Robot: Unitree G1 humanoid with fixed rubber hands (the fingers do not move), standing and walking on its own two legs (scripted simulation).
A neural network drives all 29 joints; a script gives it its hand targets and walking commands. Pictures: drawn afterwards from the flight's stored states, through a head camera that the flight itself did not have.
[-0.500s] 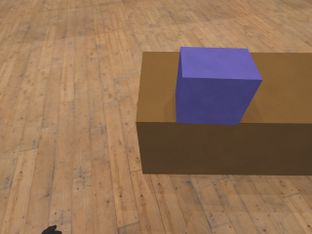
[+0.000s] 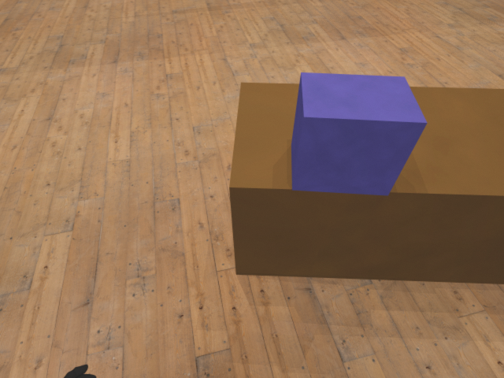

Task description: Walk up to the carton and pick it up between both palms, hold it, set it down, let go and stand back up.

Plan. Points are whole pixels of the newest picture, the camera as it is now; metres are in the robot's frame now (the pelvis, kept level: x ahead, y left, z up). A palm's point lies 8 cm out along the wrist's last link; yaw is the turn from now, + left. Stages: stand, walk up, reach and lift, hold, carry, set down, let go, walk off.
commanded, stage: walk up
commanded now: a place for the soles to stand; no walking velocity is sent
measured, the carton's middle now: (345, 135) +0.72 -0.23 -0.06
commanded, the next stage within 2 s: none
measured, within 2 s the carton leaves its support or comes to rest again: neither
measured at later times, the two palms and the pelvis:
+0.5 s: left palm out of the picture +0.09 +0.32 -0.10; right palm out of the picture +0.08 -0.33 -0.09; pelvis -0.01 +0.00 +0.00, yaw +0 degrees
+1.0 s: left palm out of the picture +0.11 +0.31 -0.09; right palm out of the picture +0.10 -0.33 -0.10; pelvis +0.02 -0.01 +0.00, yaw +0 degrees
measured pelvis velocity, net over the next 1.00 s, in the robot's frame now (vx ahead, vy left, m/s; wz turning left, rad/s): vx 0.02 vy -0.01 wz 0.00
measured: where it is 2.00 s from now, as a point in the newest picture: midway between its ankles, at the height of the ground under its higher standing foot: outside the picture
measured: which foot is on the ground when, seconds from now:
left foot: down 0.00-1.00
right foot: down 0.00-1.00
